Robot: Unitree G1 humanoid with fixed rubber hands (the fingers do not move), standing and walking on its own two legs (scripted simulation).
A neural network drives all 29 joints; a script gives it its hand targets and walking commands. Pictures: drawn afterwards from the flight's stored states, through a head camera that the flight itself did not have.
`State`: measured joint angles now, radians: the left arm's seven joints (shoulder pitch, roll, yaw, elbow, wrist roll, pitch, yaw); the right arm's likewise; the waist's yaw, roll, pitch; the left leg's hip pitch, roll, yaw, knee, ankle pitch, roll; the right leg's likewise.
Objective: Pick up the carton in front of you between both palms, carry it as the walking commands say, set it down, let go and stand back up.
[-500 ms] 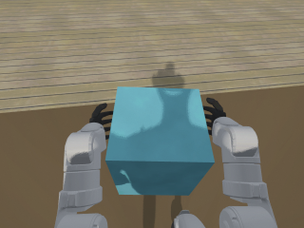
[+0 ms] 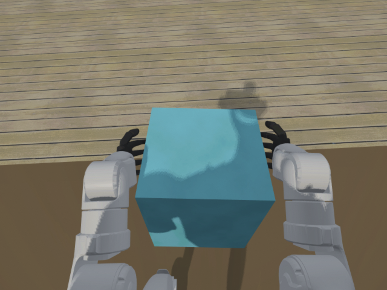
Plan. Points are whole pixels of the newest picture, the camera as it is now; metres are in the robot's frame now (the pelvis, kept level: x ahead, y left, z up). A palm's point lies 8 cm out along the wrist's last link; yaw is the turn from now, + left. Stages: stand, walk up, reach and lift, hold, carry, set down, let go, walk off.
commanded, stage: carry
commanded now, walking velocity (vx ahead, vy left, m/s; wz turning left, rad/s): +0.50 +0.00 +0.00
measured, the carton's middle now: (201, 182) +0.35 +0.02 +0.03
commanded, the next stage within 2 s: none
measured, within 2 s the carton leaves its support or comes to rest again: neither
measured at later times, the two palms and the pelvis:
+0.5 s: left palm (149, 89) +0.66 +0.18 +0.05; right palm (252, 87) +0.64 -0.12 +0.06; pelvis +0.30 +0.05 -0.04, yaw -1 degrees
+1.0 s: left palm (163, 46) +0.94 +0.17 +0.03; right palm (242, 42) +0.97 -0.13 +0.03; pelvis +0.60 +0.00 -0.07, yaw +1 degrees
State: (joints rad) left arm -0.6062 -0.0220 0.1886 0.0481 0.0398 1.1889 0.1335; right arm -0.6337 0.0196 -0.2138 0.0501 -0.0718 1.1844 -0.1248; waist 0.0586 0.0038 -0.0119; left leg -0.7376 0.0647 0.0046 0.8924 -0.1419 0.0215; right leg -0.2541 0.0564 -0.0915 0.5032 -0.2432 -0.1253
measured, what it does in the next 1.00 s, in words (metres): goes down: left foot 0.04 m lower, then right foot 0.03 m lower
